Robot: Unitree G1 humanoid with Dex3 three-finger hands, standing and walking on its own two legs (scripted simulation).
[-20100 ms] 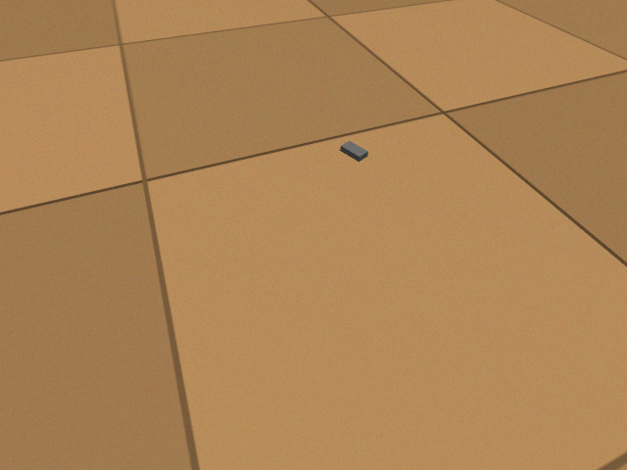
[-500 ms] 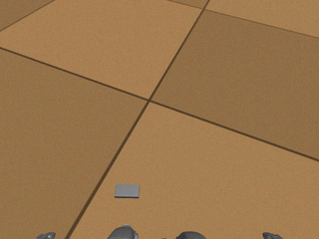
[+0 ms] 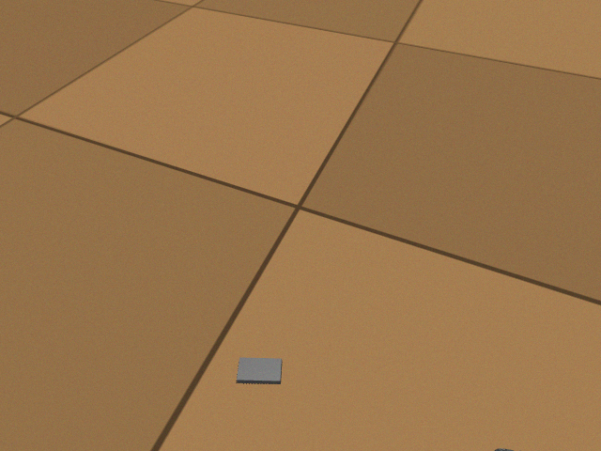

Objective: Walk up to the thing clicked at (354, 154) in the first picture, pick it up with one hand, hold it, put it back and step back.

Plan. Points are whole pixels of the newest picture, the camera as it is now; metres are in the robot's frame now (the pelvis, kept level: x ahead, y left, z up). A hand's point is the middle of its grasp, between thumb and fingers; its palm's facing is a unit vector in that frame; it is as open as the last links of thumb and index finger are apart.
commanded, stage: walk up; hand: left
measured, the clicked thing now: (259, 370) +0.46 +0.16 -0.75
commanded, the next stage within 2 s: none
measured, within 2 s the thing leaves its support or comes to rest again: neither
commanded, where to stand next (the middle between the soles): +0.08 +0.01 m, yaw -1 degrees
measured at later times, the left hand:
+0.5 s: hand out of the picture +0.08 +0.26 -0.14, palm faces +0.00 -0.94 -0.35, open 7.4 cm
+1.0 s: hand out of the picture +0.10 +0.25 -0.14, palm faces +0.02 -0.94 -0.35, open 7.4 cm
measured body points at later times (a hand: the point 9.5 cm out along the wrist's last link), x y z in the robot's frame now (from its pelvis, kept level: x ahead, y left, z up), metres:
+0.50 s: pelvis +0.01 +0.00 +0.02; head +0.02 +0.00 +0.47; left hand +0.08 +0.31 -0.11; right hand +0.10 -0.30 -0.12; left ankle +0.05 +0.13 -0.73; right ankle -0.02 -0.14 -0.73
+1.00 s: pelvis +0.02 +0.00 +0.02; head +0.03 +0.00 +0.47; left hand +0.10 +0.30 -0.11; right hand +0.12 -0.30 -0.11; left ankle +0.05 +0.13 -0.73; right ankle -0.02 -0.14 -0.73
